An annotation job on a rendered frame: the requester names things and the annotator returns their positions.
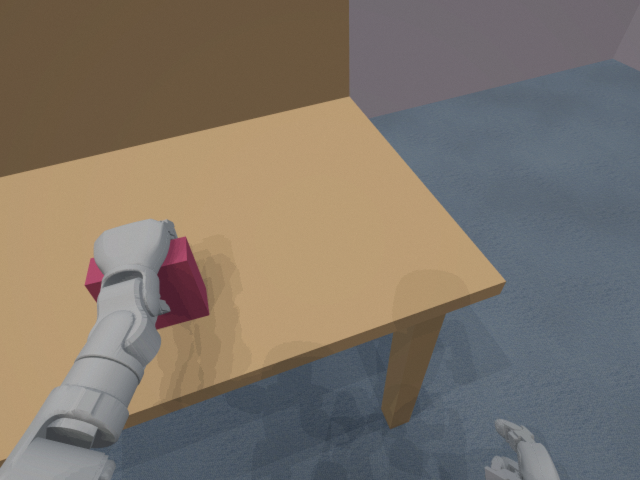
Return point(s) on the table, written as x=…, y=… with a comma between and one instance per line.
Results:
x=233, y=120

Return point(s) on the robot left hand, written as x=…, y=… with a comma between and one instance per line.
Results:
x=143, y=243

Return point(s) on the sponge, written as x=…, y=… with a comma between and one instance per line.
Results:
x=181, y=285

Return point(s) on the robot right hand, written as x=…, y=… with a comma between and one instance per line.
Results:
x=534, y=461

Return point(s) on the robot left forearm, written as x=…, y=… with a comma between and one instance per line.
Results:
x=89, y=408

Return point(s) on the left robot upper arm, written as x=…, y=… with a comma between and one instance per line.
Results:
x=51, y=460

